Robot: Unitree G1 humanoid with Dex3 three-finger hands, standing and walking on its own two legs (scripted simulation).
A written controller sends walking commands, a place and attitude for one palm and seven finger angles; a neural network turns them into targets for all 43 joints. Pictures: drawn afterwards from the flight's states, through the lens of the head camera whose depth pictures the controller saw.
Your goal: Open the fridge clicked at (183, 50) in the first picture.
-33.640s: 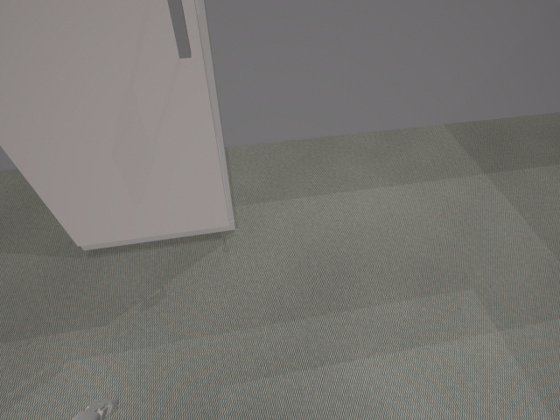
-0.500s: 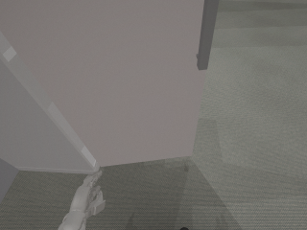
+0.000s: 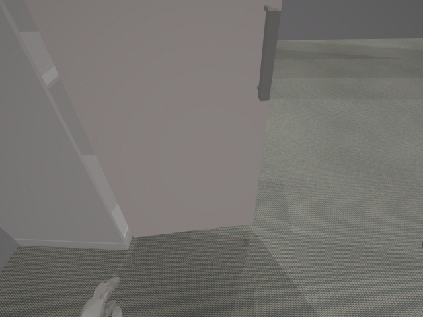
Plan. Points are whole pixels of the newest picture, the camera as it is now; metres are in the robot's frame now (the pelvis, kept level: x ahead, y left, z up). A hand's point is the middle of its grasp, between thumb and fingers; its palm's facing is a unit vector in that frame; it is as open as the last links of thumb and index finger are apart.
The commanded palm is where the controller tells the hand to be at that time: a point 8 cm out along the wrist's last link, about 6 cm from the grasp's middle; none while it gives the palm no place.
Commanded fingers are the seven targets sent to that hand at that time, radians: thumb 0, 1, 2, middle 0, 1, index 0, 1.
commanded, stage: stop stepping back and stand still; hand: right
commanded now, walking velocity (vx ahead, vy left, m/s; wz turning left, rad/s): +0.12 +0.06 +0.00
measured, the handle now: (265, 55) +0.73 -0.08 +0.21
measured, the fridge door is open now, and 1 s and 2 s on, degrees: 80 80 80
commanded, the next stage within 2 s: let the arm hang, fingers relaxed in 0.42 s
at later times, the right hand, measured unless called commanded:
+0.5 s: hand out of the picture +0.21 -0.28 +0.17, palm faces +0.44 +0.79 -0.43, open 7.4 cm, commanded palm none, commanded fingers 0.00 -0.90 -0.90 0.20 0.30 0.20 0.30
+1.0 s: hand out of the picture -0.05 -0.21 -0.18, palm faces +0.04 +0.99 -0.17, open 7.2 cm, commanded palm none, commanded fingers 0.00 -0.90 -0.90 0.20 0.30 0.20 0.30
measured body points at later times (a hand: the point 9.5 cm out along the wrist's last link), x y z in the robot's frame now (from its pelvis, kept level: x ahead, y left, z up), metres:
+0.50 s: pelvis +0.01 -0.01 +0.00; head +0.01 -0.03 +0.45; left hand +0.17 +0.21 -0.07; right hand +0.18 -0.32 +0.19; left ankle -0.01 +0.09 -0.73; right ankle +0.05 -0.12 -0.73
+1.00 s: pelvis +0.00 -0.03 +0.01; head +0.03 -0.05 +0.45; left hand +0.01 +0.22 -0.14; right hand -0.05 -0.26 -0.16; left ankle -0.01 +0.09 -0.73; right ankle +0.05 -0.12 -0.73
